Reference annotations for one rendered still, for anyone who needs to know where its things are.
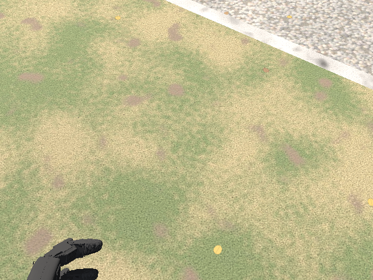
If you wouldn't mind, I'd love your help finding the robot left hand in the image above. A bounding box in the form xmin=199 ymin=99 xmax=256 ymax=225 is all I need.
xmin=27 ymin=238 xmax=103 ymax=280

